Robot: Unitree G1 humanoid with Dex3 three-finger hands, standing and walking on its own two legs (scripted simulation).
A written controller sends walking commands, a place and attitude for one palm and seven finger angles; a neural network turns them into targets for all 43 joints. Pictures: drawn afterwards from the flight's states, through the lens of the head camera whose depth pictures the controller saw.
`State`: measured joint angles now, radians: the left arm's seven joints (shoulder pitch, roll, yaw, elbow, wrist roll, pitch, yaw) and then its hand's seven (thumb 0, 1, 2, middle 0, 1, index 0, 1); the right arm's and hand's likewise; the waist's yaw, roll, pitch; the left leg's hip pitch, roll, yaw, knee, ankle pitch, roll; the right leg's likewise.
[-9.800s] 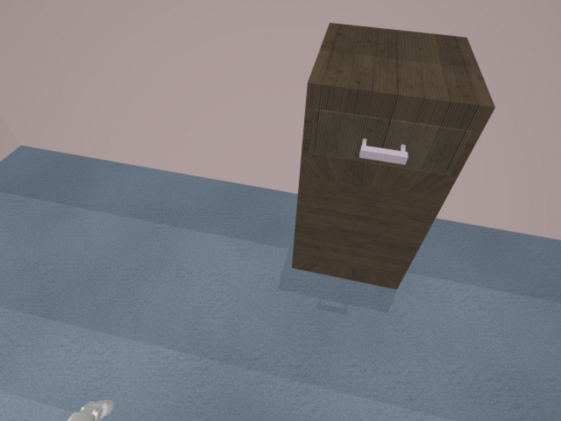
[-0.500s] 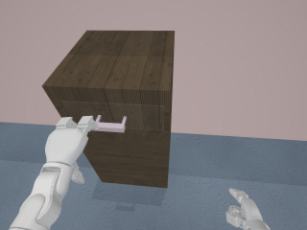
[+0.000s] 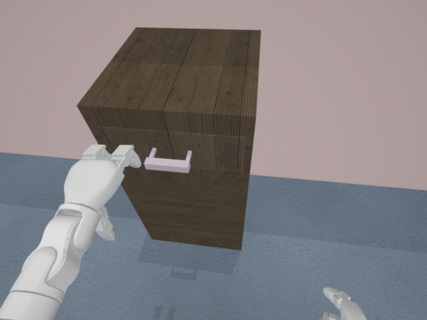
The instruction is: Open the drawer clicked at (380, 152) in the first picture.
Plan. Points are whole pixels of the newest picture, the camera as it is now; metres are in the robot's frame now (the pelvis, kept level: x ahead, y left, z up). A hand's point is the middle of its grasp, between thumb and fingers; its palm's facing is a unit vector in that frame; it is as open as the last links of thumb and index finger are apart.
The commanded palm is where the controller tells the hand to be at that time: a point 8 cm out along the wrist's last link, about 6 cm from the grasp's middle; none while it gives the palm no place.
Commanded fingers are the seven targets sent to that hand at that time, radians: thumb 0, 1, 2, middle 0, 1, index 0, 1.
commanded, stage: raise the hand with hooked fingers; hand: left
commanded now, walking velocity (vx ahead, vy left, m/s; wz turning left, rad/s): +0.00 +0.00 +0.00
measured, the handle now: (169, 158) +0.51 +0.20 -0.07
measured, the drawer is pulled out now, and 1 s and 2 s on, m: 0.00 0.00 0.00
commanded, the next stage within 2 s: move the hooked fingers above the handle in 0.04 s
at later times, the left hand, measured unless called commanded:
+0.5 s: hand (126, 183) +0.34 +0.22 +0.06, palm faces +0.04 -0.08 -1.00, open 13.8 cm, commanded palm +0.32 +0.23 +0.11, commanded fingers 0.00 -0.50 0.30 -0.30 -1.20 -0.30 -1.20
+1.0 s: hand (140, 173) +0.39 +0.22 +0.02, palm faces -0.01 -0.05 -1.00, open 13.8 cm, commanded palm +0.37 +0.21 +0.08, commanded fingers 0.00 -0.50 0.30 -0.30 -1.20 -0.30 -1.20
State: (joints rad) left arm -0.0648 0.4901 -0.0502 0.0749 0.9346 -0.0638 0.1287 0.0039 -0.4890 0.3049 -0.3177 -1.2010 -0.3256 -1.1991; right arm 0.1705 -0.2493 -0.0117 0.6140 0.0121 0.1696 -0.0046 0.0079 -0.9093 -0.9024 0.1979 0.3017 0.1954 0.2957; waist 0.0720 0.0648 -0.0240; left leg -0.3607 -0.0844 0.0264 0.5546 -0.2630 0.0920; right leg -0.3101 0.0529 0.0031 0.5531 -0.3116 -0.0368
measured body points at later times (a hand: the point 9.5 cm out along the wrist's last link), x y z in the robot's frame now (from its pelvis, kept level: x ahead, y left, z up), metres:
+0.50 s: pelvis -0.01 +0.00 +0.00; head +0.02 -0.01 +0.44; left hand +0.33 +0.23 +0.11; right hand +0.17 -0.22 -0.12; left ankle +0.01 +0.06 -0.73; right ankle -0.02 -0.10 -0.73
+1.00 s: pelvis +0.01 -0.02 -0.01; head +0.06 -0.03 +0.44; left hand +0.38 +0.22 +0.08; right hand +0.12 -0.28 -0.14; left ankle +0.01 +0.06 -0.73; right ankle -0.02 -0.10 -0.73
